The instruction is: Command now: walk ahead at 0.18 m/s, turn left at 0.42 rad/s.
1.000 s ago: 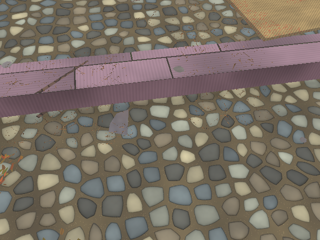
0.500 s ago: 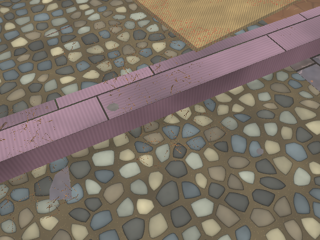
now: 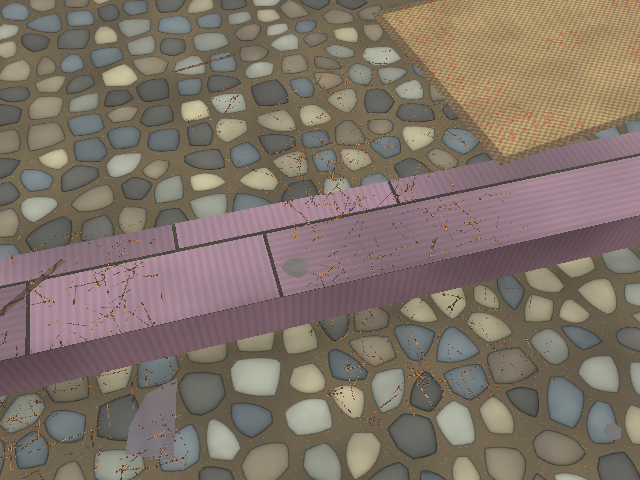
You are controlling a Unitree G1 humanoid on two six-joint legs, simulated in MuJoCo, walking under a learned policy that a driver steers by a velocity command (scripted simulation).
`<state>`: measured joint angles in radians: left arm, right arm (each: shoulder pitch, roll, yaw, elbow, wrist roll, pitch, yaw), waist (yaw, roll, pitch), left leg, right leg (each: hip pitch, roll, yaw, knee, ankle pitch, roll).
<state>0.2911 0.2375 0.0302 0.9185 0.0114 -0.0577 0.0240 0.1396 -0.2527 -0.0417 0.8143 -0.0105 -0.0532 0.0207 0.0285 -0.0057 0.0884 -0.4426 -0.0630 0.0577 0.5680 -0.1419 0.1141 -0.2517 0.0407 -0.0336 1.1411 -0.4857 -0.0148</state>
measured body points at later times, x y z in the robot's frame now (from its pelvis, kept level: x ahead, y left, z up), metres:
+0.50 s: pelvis +0.07 -0.04 +0.01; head +0.09 -0.04 +0.46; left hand +0.12 +0.26 -0.09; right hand +0.23 -0.29 -0.12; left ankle +0.10 +0.06 -0.72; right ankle +0.10 -0.14 -0.73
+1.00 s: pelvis +0.09 +0.00 +0.01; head +0.09 +0.03 +0.46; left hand -0.06 +0.27 -0.12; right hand +0.39 -0.12 -0.08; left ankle +0.03 +0.07 -0.72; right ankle +0.11 -0.14 -0.72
